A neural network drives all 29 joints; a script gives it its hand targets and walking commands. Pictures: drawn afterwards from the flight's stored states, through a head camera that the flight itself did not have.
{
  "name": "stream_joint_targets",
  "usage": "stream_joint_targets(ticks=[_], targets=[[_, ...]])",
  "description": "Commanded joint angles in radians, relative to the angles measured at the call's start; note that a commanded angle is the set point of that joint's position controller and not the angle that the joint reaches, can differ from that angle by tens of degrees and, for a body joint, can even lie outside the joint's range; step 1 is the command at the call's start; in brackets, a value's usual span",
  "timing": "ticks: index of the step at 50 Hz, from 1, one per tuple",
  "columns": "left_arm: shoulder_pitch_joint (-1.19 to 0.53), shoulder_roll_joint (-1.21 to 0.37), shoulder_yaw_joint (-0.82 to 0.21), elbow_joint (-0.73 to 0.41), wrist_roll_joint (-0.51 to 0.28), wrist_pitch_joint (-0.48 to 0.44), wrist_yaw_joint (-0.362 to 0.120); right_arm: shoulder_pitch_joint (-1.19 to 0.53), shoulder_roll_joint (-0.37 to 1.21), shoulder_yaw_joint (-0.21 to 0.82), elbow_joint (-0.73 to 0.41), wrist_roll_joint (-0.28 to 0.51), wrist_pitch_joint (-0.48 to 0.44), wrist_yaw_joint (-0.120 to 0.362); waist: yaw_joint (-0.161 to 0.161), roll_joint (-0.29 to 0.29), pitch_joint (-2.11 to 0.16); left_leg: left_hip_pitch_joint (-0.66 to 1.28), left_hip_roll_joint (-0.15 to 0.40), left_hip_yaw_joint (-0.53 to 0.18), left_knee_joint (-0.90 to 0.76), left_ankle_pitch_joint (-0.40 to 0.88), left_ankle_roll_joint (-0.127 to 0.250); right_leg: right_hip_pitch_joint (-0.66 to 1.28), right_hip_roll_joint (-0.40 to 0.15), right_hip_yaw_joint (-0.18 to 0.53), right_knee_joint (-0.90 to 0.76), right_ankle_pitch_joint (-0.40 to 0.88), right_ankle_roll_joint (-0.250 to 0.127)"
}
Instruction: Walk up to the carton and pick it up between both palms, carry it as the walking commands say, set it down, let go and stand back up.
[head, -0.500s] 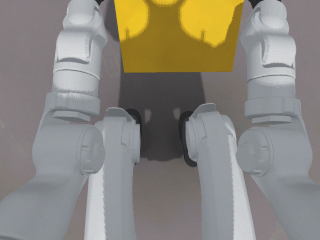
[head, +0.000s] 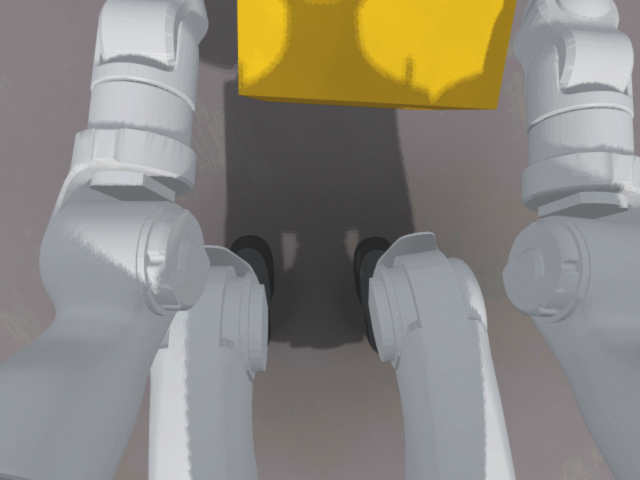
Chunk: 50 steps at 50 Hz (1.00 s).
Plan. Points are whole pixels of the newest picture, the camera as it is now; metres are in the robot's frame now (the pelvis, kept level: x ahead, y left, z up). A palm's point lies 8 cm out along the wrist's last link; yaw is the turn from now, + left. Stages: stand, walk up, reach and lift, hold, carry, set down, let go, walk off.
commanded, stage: set down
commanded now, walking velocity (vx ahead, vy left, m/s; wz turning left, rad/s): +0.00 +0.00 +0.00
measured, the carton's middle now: out of the picture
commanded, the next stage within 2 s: none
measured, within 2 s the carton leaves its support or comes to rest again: rests again in 0.40 s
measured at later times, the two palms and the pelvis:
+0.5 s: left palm out of the picture +0.57 +0.13 -0.15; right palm out of the picture +0.55 -0.18 -0.15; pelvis +0.01 +0.00 -0.01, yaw -1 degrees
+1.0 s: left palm out of the picture +0.57 +0.13 -0.15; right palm out of the picture +0.54 -0.18 -0.15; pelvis +0.01 +0.00 -0.02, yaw -1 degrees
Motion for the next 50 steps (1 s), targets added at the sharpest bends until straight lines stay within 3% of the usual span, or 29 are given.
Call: stream_joint_targets(ticks=[1,3,4,6,7,8,9,10,11,12,13,14,15,19,20,21,22,24,27,29,30,35,41,42,43,44,45,46,50], targets=[[-0.159,-0.896,-0.336,0.055,-0.104,0.009,-0.234,-0.458,1.083,0.536,-0.081,0.248,-0.004,0.422,0.123,-0.069,-1.556,0.731,-0.023,0.097,-0.083,0.404,0.058,0.405,0.042,-0.011,-0.114,0.334,0.016],[-0.184,-0.929,-0.391,-0.01,-0.136,-0.007,-0.226,-0.401,1.12,0.55,-0.072,0.245,-0.005,0.425,0.094,-0.055,-1.621,0.777,-0.028,0.075,-0.066,0.48,0.05,0.418,0.049,-0.014,-0.096,0.421,0.018],[-0.15,-0.905,-0.384,0.011,-0.134,-0.008,-0.226,-0.379,1.127,0.561,-0.065,0.258,-0.005,0.423,0.123,-0.061,-1.61,0.77,-0.023,0.077,-0.077,0.478,0.049,0.425,0.052,-0.019,-0.091,0.419,0.016],[-0.145,-0.898,-0.386,-0.002,-0.141,-0.018,-0.224,-0.314,1.145,0.537,0.008,0.241,0.002,0.428,0.118,-0.065,-1.549,0.776,-0.025,0.053,-0.081,0.481,0.053,0.375,0.054,-0.021,-0.086,0.402,0.014],[-0.115,-0.932,-0.406,0.008,-0.148,-0.018,-0.225,-0.303,1.123,0.536,-0.008,0.233,-0.004,0.427,0.087,-0.045,-1.557,0.784,-0.024,0.051,-0.067,0.508,0.046,0.359,0.055,-0.022,-0.082,0.425,0.014],[-0.075,-0.918,-0.372,0.06,-0.119,-0.016,-0.224,-0.296,1.154,0.537,0.022,0.243,0.002,0.432,0.133,-0.051,-1.507,0.791,-0.021,0.054,-0.073,0.493,0.056,0.337,0.056,-0.015,-0.093,0.394,0.019],[-0.113,-0.935,-0.396,0.024,-0.13,-0.017,-0.22,-0.344,1.122,0.533,-0.026,0.254,-0.01,0.441,0.124,-0.018,-1.519,0.813,-0.025,0.059,-0.064,0.545,0.052,0.29,0.056,-0.016,-0.08,0.406,0.012],[-0.085,-0.94,-0.396,0.039,-0.14,-0.016,-0.223,-0.322,1.117,0.542,-0.026,0.246,-0.013,0.438,0.11,-0.05,-1.513,0.803,-0.024,0.047,-0.062,0.541,0.052,0.302,0.054,-0.023,-0.089,0.408,0.014],[-0.105,-0.924,-0.39,0.028,-0.13,-0.021,-0.218,-0.321,1.141,0.54,-0.029,0.258,-0.014,0.441,0.131,-0.053,-1.497,0.785,-0.024,0.053,-0.07,0.552,0.056,0.289,0.055,-0.015,-0.08,0.438,0.018],[-0.081,-0.905,-0.361,0.088,-0.094,-0.019,-0.219,-0.325,1.134,0.515,0.043,0.25,-0.006,0.446,0.144,-0.028,-1.462,0.807,-0.018,0.047,-0.071,0.496,0.059,0.239,0.05,-0.03,-0.076,0.351,0.022],[-0.066,-0.909,-0.358,0.05,-0.104,-0.019,-0.213,-0.317,1.108,0.531,0.011,0.262,-0.012,0.445,0.149,-0.028,-1.456,0.779,-0.024,0.061,-0.063,0.478,0.058,0.253,0.048,-0.007,-0.091,0.349,0.012],[-0.09,-0.925,-0.357,0.065,-0.105,-0.018,-0.219,-0.32,1.119,0.51,0.03,0.235,-0.006,0.446,0.118,-0.065,-1.419,0.747,-0.02,0.057,-0.072,0.466,0.05,0.241,0.047,-0.021,-0.083,0.355,0.02],[-0.056,-0.919,-0.345,0.107,-0.101,-0.016,-0.22,-0.344,1.108,0.519,-0.015,0.25,-0.02,0.441,0.142,-0.065,-1.408,0.737,-0.022,0.057,-0.082,0.446,0.055,0.25,0.045,-0.027,-0.074,0.337,0.012],[-0.08,-0.901,-0.332,0.116,-0.078,-0.009,-0.215,-0.351,1.06,0.465,0.045,0.216,-0.015,0.44,0.121,-0.032,-1.304,0.685,-0.011,0.065,-0.086,0.345,0.049,0.182,0.038,-0.01,-0.09,0.239,0.005],[-0.072,-0.875,-0.298,0.129,-0.058,-0.014,-0.212,-0.36,1.069,0.467,0.05,0.211,-0.01,0.442,0.153,-0.056,-1.254,0.657,-0.019,0.074,-0.097,0.32,0.06,0.177,0.038,-0.01,-0.094,0.221,0.012],[-0.088,-0.891,-0.291,0.123,-0.069,-0.011,-0.224,-0.363,1.055,0.472,0.032,0.2,-0.012,0.44,0.129,-0.086,-1.248,0.623,-0.021,0.072,-0.083,0.311,0.054,0.19,0.037,0.0,-0.102,0.225,0.013],[-0.107,-0.891,-0.3,0.129,-0.074,-0.011,-0.222,-0.381,1.032,0.448,0.042,0.194,-0.016,0.431,0.133,-0.066,-1.248,0.614,-0.022,0.074,-0.095,0.291,0.056,0.194,0.03,0.0,-0.096,0.207,0.005],[-0.105,-0.882,-0.292,0.124,-0.086,-0.01,-0.224,-0.338,1.022,0.419,0.079,0.163,-0.011,0.424,0.093,-0.066,-1.2,0.599,-0.016,0.062,-0.094,0.267,0.048,0.168,0.032,0.009,-0.108,0.175,-0.004],[-0.106,-0.855,-0.286,0.132,-0.064,-0.013,-0.226,-0.344,1.015,0.409,0.072,0.156,-0.011,0.43,0.094,-0.055,-1.183,0.577,-0.015,0.075,-0.1,0.226,0.055,0.156,0.034,0.012,-0.115,0.139,0.002],[-0.136,-0.882,-0.335,0.102,-0.08,-0.025,-0.222,-0.353,1.035,0.413,0.04,0.164,-0.027,0.428,0.096,-0.044,-1.205,0.604,-0.021,0.066,-0.085,0.299,0.047,0.146,0.036,0.008,-0.084,0.202,-0.003],[-0.13,-0.874,-0.32,0.135,-0.08,-0.021,-0.224,-0.31,1.013,0.378,0.101,0.136,-0.022,0.429,0.054,-0.038,-1.179,0.592,-0.024,0.053,-0.095,0.263,0.044,0.135,0.031,0.001,-0.085,0.182,-0.005],[-0.075,-0.846,-0.281,0.164,-0.052,-0.021,-0.222,-0.329,0.985,0.415,0.083,0.154,-0.028,0.426,0.12,-0.036,-1.15,0.58,-0.016,0.071,-0.085,0.275,0.044,0.134,0.029,0.021,-0.099,0.176,0.006],[-0.061,-0.82,-0.243,0.196,-0.013,-0.023,-0.219,-0.291,0.943,0.35,0.141,0.124,-0.03,0.432,0.105,-0.029,-1.088,0.572,-0.017,0.05,-0.099,0.252,0.047,0.071,0.029,0.016,-0.085,0.149,-0.005],[-0.071,-0.818,-0.252,0.163,-0.026,-0.024,-0.22,-0.299,0.93,0.343,0.127,0.118,-0.03,0.432,0.078,-0.01,-1.089,0.552,-0.018,0.051,-0.105,0.23,0.05,0.071,0.022,0.018,-0.09,0.141,-0.001],[-0.06,-0.819,-0.258,0.181,-0.041,-0.028,-0.219,-0.289,0.927,0.356,0.147,0.11,-0.034,0.425,0.08,-0.032,-1.073,0.543,-0.022,0.053,-0.091,0.228,0.05,0.077,0.022,0.023,-0.095,0.133,-0.004],[-0.073,-0.806,-0.252,0.186,-0.032,-0.023,-0.22,-0.293,0.915,0.346,0.137,0.106,-0.029,0.427,0.05,-0.055,-1.079,0.563,-0.015,0.038,-0.092,0.233,0.05,0.073,0.012,0.014,-0.084,0.137,0.004],[-0.075,-0.826,-0.261,0.185,-0.048,-0.022,-0.221,-0.267,0.929,0.325,0.142,0.1,-0.037,0.427,0.038,-0.015,-1.107,0.577,-0.018,0.028,-0.102,0.225,0.045,0.079,0.024,0.006,-0.082,0.136,-0.006],[-0.017,-0.8,-0.233,0.214,-0.012,-0.021,-0.219,-0.273,0.913,0.335,0.145,0.11,-0.034,0.429,0.1,-0.008,-1.067,0.542,-0.015,0.051,-0.099,0.235,0.047,0.049,0.025,0.024,-0.089,0.128,-0.006],[-0.052,-0.773,-0.213,0.216,-0.003,-0.018,-0.218,-0.289,0.895,0.314,0.164,0.1,-0.03,0.432,0.083,-0.019,-1.041,0.538,-0.015,0.041,-0.103,0.207,0.052,0.043,0.017,0.018,-0.086,0.115,-0.004]])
